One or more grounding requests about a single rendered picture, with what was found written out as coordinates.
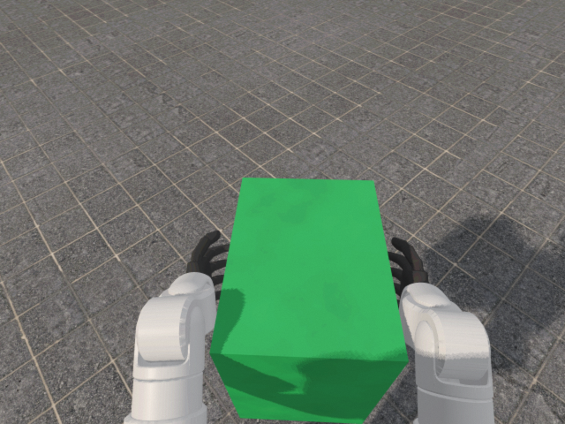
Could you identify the right robot forearm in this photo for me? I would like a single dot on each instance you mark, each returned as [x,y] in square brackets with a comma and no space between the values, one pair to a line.
[452,358]

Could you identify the robot left hand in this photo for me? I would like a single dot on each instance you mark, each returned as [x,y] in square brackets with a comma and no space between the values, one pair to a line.
[202,255]

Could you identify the carton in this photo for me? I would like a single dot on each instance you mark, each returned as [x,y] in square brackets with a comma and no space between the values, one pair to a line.
[308,327]

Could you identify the robot right hand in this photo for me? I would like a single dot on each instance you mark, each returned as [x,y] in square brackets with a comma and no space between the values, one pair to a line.
[412,265]

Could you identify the left robot forearm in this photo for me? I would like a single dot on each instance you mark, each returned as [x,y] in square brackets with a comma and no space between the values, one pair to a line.
[169,353]

